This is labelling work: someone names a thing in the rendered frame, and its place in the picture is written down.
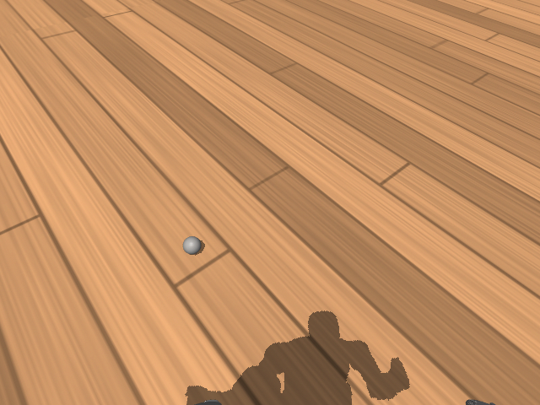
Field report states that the ball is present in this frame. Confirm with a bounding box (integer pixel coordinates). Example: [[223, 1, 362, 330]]
[[183, 236, 201, 254]]

